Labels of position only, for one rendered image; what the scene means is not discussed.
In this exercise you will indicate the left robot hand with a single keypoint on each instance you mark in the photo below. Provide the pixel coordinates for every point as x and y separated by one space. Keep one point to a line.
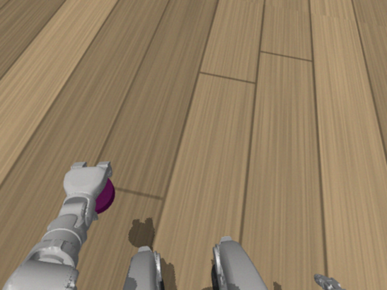
88 180

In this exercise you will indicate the tin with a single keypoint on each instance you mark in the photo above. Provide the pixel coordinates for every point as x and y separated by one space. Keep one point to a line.
106 198

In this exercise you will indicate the right robot hand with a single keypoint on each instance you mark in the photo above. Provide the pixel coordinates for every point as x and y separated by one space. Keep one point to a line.
327 283

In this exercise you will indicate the left robot arm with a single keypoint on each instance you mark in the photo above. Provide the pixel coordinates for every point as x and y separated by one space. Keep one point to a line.
51 263

